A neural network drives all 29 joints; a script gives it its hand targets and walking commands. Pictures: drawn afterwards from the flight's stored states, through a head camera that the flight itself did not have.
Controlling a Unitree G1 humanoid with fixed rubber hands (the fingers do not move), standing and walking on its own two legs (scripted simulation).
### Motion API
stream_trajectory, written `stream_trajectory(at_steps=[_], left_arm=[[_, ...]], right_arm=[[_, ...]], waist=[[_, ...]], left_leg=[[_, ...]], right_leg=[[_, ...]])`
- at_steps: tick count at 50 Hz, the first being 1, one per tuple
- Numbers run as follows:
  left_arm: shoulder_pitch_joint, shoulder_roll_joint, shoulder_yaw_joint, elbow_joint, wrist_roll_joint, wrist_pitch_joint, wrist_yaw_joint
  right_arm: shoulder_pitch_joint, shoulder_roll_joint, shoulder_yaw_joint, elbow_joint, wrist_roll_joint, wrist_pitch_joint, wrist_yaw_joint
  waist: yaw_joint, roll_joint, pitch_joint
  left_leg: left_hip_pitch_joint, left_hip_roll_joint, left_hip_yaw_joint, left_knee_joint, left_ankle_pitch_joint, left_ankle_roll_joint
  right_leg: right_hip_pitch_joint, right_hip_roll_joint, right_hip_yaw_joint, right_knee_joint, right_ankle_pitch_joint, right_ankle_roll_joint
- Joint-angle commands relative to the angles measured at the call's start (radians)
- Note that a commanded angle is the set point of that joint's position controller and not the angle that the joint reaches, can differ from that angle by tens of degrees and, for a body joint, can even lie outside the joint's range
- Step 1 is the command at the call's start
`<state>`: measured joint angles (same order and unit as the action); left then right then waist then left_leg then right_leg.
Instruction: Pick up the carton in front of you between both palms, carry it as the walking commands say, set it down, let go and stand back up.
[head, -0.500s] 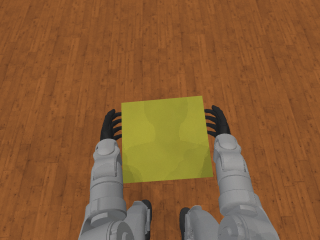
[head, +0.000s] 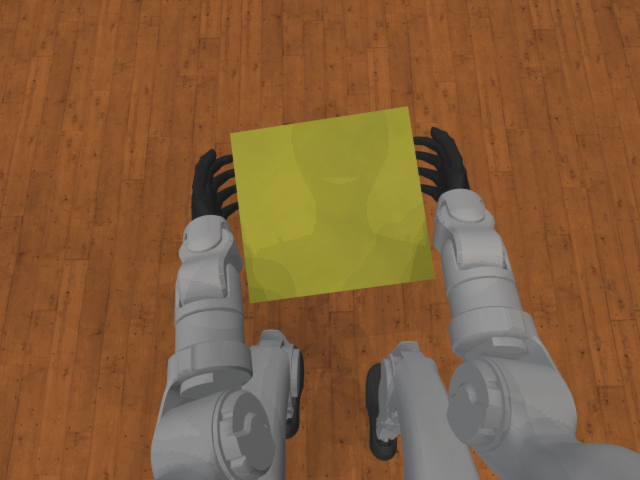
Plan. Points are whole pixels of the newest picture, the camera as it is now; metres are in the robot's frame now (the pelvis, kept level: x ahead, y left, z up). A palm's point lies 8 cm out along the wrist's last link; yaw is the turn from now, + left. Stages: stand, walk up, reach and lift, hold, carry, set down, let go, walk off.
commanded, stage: set down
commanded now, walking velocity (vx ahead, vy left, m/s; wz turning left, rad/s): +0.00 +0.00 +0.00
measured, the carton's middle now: (332, 217) +0.44 +0.03 -0.16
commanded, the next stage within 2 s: none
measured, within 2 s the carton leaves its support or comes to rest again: rests again in 1.70 s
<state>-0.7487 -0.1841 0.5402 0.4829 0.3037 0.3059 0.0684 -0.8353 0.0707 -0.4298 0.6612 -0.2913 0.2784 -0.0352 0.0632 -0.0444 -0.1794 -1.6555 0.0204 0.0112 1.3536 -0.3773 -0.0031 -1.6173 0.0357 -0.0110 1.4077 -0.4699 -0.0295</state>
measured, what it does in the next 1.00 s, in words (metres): lowers itself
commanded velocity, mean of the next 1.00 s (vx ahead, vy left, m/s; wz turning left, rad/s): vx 0.00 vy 0.00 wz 0.00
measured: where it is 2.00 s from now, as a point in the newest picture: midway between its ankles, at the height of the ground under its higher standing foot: (332, 417)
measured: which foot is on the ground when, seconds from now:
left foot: down 0.00-1.00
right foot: down 0.00-1.00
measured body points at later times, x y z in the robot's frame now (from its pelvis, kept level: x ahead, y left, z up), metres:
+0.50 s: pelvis -0.02 +0.00 -0.13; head +0.27 +0.00 +0.21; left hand +0.44 +0.19 -0.23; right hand +0.50 -0.10 -0.24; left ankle +0.10 +0.12 -0.56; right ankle +0.07 -0.10 -0.56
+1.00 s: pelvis -0.02 -0.01 -0.21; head +0.33 -0.04 +0.08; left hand +0.47 +0.21 -0.34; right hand +0.54 -0.08 -0.38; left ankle +0.10 +0.13 -0.56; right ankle +0.07 -0.10 -0.56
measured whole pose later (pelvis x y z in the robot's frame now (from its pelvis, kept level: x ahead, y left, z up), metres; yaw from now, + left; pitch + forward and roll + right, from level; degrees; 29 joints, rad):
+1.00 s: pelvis -0.02 -0.01 -0.21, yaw +2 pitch +46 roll +5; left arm -1.18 -0.02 0.58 0.74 0.07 0.21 0.12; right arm -1.36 -0.28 -0.04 1.06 -0.08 0.22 -0.11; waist 0.17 0.02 0.09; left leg -2.33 -0.02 0.01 2.03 -0.50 -0.06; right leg -2.33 0.07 0.01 2.12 -0.59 -0.04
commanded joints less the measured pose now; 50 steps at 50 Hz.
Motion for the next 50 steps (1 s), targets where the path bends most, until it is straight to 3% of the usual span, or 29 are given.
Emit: stream_trajectory(at_steps=[1,13,24,39,44,50], left_arm=[[-0.590,-0.853,-0.590,0.111,-0.138,-0.016,-0.259],[-0.722,-0.800,-0.597,0.088,-0.205,-0.040,-0.198],[-0.858,-0.721,-0.547,0.090,-0.229,-0.065,-0.171],[-1.011,-0.588,-0.493,0.094,-0.285,-0.106,-0.160],[-0.876,-0.630,-0.380,0.284,-0.283,-0.097,-0.176],[-0.858,-0.662,-0.388,0.279,-0.333,-0.095,-0.205]], right_arm=[[-0.555,0.899,0.510,0.093,0.136,-0.022,0.269],[-0.680,0.824,0.542,0.123,0.184,-0.040,0.228],[-0.799,0.744,0.538,0.190,0.206,-0.052,0.208],[-0.950,0.627,0.589,0.277,0.270,-0.081,0.183],[-1.001,0.551,0.601,0.266,0.275,-0.117,0.175],[-1.042,0.562,0.659,0.186,0.310,-0.137,0.158]], waist=[[0.029,-0.004,-0.847],[0.038,-0.024,-0.968],[0.063,-0.055,-0.958],[0.121,-0.115,-0.928],[0.115,-0.167,-0.803],[0.108,-0.221,-0.870]], left_leg=[[0.499,-0.165,0.010,-0.013,0.208,-0.025],[0.315,-0.171,0.029,0.185,0.202,-0.039],[0.165,-0.161,0.054,0.333,0.159,-0.047],[0.008,-0.132,0.088,0.523,0.171,-0.060],[-0.074,-0.133,0.079,0.574,0.187,-0.050],[-0.160,-0.135,0.088,0.617,0.249,-0.055]], right_leg=[[0.246,0.142,0.034,-0.105,0.160,0.022],[0.092,0.149,0.018,0.094,0.157,0.025],[-0.028,0.140,0.015,0.239,0.114,0.024],[-0.067,0.122,0.033,0.426,0.156,0.023],[-0.112,0.107,0.033,0.463,0.177,0.018],[0.033,0.095,0.038,0.512,0.334,0.017]])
